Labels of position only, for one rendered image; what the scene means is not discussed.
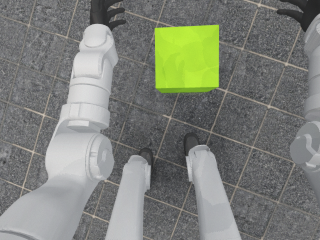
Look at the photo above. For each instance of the robot left upper arm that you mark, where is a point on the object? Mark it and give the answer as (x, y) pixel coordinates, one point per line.
(75, 162)

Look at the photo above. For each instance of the carton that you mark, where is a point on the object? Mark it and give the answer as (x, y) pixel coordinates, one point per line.
(187, 59)

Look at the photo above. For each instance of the left robot shin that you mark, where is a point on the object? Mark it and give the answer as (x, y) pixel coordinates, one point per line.
(135, 158)

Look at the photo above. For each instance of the robot left hand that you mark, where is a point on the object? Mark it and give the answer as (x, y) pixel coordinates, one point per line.
(100, 15)

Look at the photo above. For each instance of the robot right forearm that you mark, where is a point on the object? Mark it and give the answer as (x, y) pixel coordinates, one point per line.
(311, 110)

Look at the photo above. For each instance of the robot right hand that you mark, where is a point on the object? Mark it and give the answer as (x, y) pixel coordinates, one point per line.
(310, 8)

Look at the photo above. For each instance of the robot left forearm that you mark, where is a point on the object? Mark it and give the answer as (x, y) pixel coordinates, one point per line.
(90, 85)

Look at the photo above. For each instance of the robot right upper arm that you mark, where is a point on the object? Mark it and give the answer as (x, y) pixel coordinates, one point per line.
(305, 153)

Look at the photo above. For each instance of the left robot thigh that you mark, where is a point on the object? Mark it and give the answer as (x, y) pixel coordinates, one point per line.
(126, 222)

